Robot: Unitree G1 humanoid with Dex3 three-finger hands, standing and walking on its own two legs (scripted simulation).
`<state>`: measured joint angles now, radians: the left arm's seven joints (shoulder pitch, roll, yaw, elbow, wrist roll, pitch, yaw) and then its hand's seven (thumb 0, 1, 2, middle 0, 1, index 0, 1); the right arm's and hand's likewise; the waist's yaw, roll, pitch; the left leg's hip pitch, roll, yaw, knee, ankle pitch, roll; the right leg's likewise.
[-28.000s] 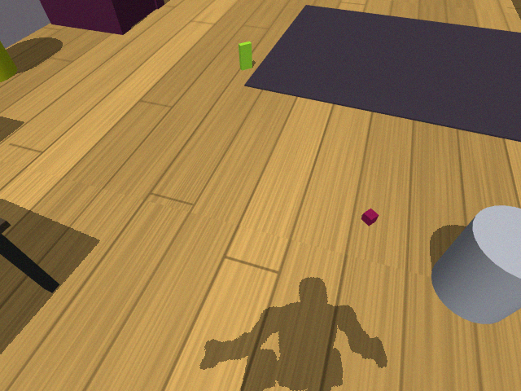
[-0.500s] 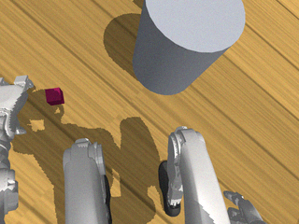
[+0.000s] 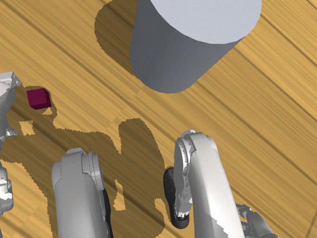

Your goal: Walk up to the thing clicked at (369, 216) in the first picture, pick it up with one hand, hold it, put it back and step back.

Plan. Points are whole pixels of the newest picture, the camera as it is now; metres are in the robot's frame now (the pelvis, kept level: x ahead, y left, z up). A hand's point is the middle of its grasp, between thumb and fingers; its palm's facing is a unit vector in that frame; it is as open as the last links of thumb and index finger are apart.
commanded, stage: rise first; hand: left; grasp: from above
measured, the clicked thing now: (39, 99) +0.50 +0.30 -0.31
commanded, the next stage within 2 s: approach in 1.86 s
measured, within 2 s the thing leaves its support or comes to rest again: neither
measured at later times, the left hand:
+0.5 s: hand (8, 109) +0.44 +0.33 -0.18, palm faces -0.45 -0.09 -0.89, open 13.8 cm
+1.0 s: hand (8, 104) +0.45 +0.34 -0.19, palm faces -0.45 -0.09 -0.89, open 13.7 cm
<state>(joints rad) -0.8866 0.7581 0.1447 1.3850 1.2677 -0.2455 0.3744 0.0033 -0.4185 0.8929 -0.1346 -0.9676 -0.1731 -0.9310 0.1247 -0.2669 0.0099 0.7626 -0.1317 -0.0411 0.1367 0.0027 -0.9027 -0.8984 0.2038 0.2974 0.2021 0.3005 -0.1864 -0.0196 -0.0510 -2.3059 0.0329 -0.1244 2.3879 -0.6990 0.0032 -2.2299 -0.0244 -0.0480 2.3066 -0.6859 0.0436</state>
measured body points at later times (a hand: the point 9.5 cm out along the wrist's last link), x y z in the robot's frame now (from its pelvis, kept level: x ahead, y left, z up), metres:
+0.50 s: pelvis +0.00 +0.00 -0.01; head +0.25 +0.08 +0.36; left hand +0.46 +0.33 -0.13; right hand +0.07 -0.28 -0.11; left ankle +0.07 +0.13 -0.30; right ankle +0.10 -0.13 -0.30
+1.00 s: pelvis +0.00 +0.00 -0.02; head +0.25 +0.08 +0.35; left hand +0.47 +0.34 -0.14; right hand +0.05 -0.28 -0.12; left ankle +0.07 +0.13 -0.30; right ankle +0.10 -0.13 -0.30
